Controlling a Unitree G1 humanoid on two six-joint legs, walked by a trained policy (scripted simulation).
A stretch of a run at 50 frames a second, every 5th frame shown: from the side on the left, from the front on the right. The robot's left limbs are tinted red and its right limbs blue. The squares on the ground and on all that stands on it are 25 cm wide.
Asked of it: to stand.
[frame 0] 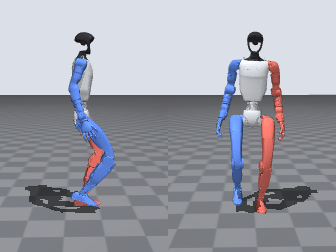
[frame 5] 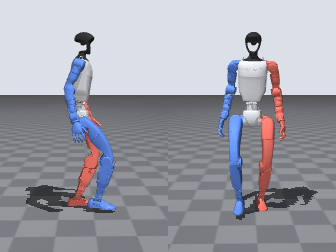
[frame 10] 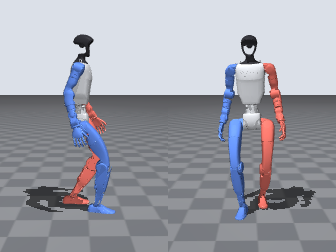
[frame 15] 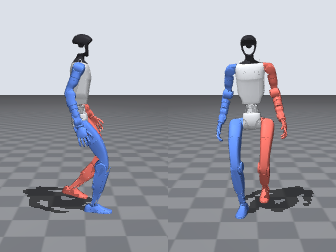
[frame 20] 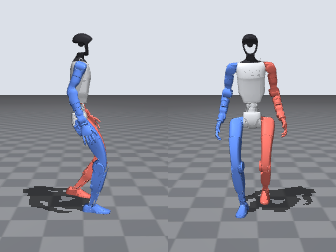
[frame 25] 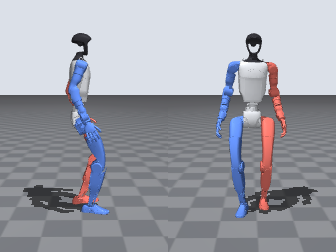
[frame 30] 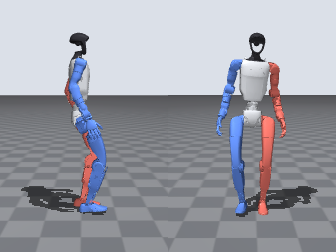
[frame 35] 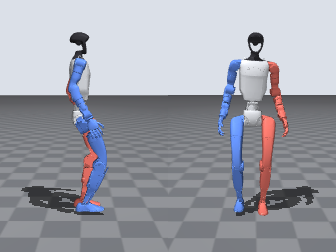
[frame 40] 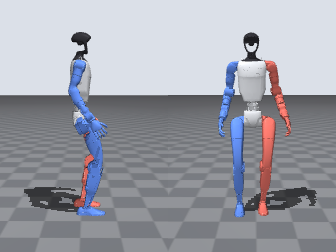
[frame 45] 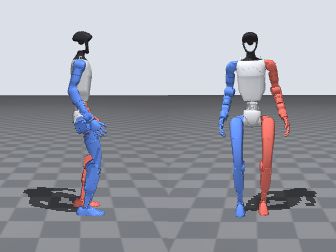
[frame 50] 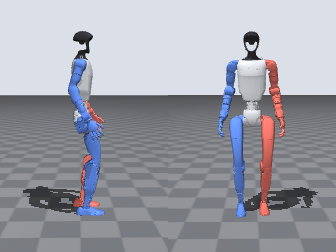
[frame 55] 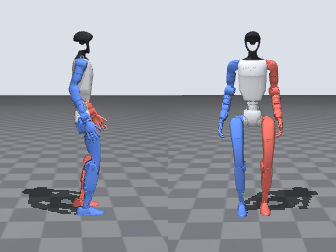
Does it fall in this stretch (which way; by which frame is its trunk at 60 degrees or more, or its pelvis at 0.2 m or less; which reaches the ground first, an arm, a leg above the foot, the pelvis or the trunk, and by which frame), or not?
no
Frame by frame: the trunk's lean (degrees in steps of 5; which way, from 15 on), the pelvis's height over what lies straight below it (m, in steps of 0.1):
0: 5, 0.8
5: 5, 0.8
10: 5, 0.7
15: 5, 0.7
20: 5, 0.8
25: 5, 0.8
30: 5, 0.8
35: 5, 0.8
40: 0, 0.8
45: 0, 0.8
50: 0, 0.8
55: 0, 0.8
